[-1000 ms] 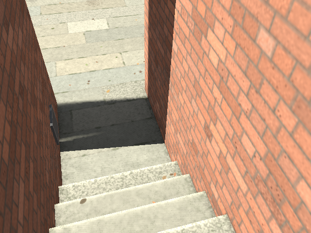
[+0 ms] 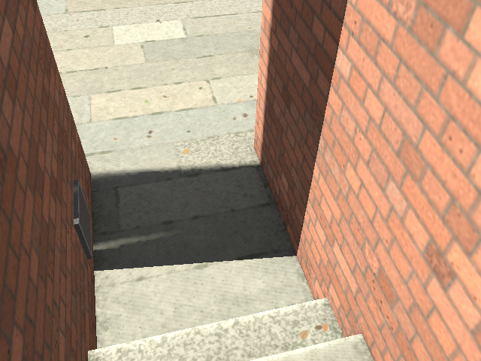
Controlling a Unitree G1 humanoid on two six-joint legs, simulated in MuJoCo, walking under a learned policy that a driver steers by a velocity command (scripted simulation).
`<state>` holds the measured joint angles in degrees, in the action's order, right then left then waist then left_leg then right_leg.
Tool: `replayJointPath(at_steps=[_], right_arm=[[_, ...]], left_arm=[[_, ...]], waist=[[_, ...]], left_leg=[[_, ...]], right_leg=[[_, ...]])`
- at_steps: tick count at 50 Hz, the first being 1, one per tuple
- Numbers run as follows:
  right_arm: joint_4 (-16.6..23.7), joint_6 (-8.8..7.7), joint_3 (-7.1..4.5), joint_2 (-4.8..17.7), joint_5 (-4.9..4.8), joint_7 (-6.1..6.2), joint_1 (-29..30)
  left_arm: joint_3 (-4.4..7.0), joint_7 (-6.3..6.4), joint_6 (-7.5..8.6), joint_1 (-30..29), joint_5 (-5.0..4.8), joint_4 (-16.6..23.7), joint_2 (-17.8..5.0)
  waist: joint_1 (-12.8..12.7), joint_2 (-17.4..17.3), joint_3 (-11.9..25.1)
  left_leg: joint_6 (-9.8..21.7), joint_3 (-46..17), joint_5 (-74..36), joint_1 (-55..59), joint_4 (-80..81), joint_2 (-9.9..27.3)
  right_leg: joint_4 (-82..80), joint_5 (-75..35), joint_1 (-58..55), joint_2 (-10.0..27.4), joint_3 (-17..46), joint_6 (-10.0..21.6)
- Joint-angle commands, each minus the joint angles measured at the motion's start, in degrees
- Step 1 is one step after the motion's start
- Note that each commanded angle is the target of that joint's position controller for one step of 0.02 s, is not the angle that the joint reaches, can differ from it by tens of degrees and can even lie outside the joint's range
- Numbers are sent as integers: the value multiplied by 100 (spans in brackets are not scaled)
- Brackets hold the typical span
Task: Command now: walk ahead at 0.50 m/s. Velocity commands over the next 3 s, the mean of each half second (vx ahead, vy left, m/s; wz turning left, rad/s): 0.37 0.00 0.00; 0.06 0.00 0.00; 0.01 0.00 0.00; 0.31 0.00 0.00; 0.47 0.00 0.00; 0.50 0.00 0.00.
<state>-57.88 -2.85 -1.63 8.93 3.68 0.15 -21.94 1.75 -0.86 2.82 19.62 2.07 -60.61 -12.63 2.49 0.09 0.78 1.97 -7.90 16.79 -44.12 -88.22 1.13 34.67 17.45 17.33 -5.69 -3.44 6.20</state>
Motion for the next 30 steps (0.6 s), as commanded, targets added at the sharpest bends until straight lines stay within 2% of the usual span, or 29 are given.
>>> replayJointPath(at_steps=[1,2,3,4,5,6,7,8,9,10,12,13,14,15,16,17,18,19,20,21,22,23,24,25,26,27,28,29,30], right_arm=[[31,160,-161,409,-27,147,-379],[-115,-89,290,-434,477,-564,-1112],[244,-59,-254,613,-136,-79,24],[526,-57,-244,779,-272,59,494],[256,-121,304,-48,457,-494,160],[595,-99,-136,647,-203,-94,1245],[788,-43,-94,696,-349,52,1476],[828,-94,-114,702,-391,106,1462],[900,-95,-69,559,-476,154,1622],[960,-170,-52,574,-515,160,1867],[866,-242,-68,647,-502,136,1665],[622,-200,-138,703,-424,171,965],[183,-116,-194,833,-403,131,-131],[-153,-118,-273,1040,-346,69,-717],[-328,-91,-355,1408,-231,-16,-1062],[-480,-112,-405,1708,-197,-111,-1721],[-485,-124,-343,1566,-438,-192,-1844],[-368,-98,-192,1240,-609,-153,-1524],[-123,-69,-163,1279,-611,64,-782],[320,-156,-181,1904,558,-804,-334],[418,-227,-266,1949,440,-974,284],[135,-188,-4,622,-504,-119,-97],[123,-162,174,550,-532,129,-493],[43,-162,219,546,-569,200,-541],[446,-411,146,977,335,-419,430],[670,-515,128,989,139,-667,939],[748,-523,197,919,215,-707,906],[655,-503,215,965,173,-730,688],[702,-476,234,1048,118,-759,637]], left_arm=[[147,186,175,42,-171,373,-860],[-119,-60,494,-67,521,569,-353],[123,121,386,186,-293,246,-478],[64,164,316,310,-416,309,-408],[-239,75,614,504,544,341,45],[-12,175,330,297,-313,392,-256],[3,201,164,305,-360,568,-489],[-12,237,111,410,-237,580,-443],[-19,276,64,679,-175,538,-436],[3,332,78,829,-106,504,-438],[19,481,40,1132,-9,398,-499],[39,508,22,823,2,400,-566],[-38,376,-38,789,20,356,-441],[-57,344,-130,1134,-6,322,-353],[15,274,-141,1571,-75,210,-169],[-33,338,-131,1997,-342,266,169],[-97,452,-197,1583,-274,410,-31],[-83,458,-253,1101,-145,457,-127],[-128,434,-321,510,-70,706,-28],[-177,-72,138,505,-129,1310,-238],[-139,-167,370,676,-212,1065,-273],[-58,269,-184,174,100,579,-182],[-86,364,-437,49,72,736,-33],[-122,396,-586,108,113,603,171],[-139,-194,22,1352,-84,525,-15],[-59,-400,222,1442,16,258,52],[-115,-475,252,1217,146,341,147],[-81,-475,246,956,96,402,34],[-27,-407,269,825,28,418,-111]], waist=[[244,299,-7],[251,378,-1405],[155,467,32],[28,293,-86],[-300,249,-1249],[-340,122,27],[-466,548,41],[-523,351,-154],[-700,441,-349],[-851,441,-711],[-1026,351,-988],[-684,552,-687],[-219,321,-522],[-168,-310,-403],[-305,-1113,33],[-159,-1669,1028],[104,-1240,1460],[47,-1019,1122],[12,-1371,814],[-537,-1491,-206],[-827,-947,-247],[-216,-102,438],[-341,-36,14],[-475,-165,-54],[-1171,-923,-727],[-1201,-963,-331],[-1117,-747,-104],[-1002,-621,-87],[-986,-441,-1]], left_leg=[[-364,438,-1882,1268,1316,170],[91,174,-3934,1119,2167,607],[-136,276,-3867,857,2616,304],[-146,193,-4304,654,3420,450],[51,-244,-5854,986,4859,944],[-169,726,-4919,1506,4519,52],[-238,445,-4364,1547,4577,241],[-356,452,-4118,1497,4949,191],[-369,432,-3819,1361,5425,210],[-356,396,-3888,1308,6137,348],[-235,174,-3805,1728,7065,598],[-182,638,-3871,2754,6345,361],[79,880,-3678,3665,6680,332],[157,928,-4087,4245,7968,630],[95,650,-6167,5951,6646,1069],[775,90,-8726,7841,4497,2026],[1136,-563,-7986,7701,4542,2408],[1190,-662,-6324,6656,5053,2311],[1547,-1221,-3498,5588,6043,2442],[1177,-905,-3394,3715,6293,1845],[1193,-669,-3573,2743,6155,1590],[1769,-747,-3869,3108,6052,2099],[1557,-312,-3735,2558,5903,1668],[1501,-344,-4264,2352,5804,1576],[592,968,-3726,1110,5674,486],[633,971,-3738,496,5529,474],[647,866,-3397,18,5602,487],[634,544,-3227,-156,5562,616],[536,496,-3275,-80,5490,682]], right_leg=[[-1116,-849,1715,1673,1777,1112],[-532,-1235,3251,1141,480,1027],[-365,-902,1173,1326,1598,870],[-108,-428,1008,1281,1609,841],[490,-205,2390,1196,694,621],[119,326,1211,1044,1373,634],[568,180,1089,1214,1630,710],[881,101,945,1224,1514,726],[1166,-68,658,1212,1572,742],[1309,-417,488,1221,1557,742],[1814,-1203,221,1179,1736,825],[2488,-1758,775,1245,1653,780],[3240,-2103,887,1053,1320,732],[4237,-1411,668,742,1051,688],[5763,1787,2066,89,699,514],[8135,4639,3860,-249,508,283],[8945,4190,4648,60,511,197],[8713,3426,4772,147,609,48],[8084,2325,4619,359,867,-120],[8717,1411,4982,997,679,-590],[8402,1209,4529,1052,668,-835],[7614,838,3482,486,1111,-550],[6917,174,3597,411,1070,-507],[6820,-32,3436,337,995,-524],[5532,-1948,3603,1007,764,-764],[5003,-2242,2785,1170,420,-998],[4652,-2473,2054,1279,267,-1183],[4424,-2258,1720,1320,210,-1331],[3827,-1860,1343,1326,184,-1458]])
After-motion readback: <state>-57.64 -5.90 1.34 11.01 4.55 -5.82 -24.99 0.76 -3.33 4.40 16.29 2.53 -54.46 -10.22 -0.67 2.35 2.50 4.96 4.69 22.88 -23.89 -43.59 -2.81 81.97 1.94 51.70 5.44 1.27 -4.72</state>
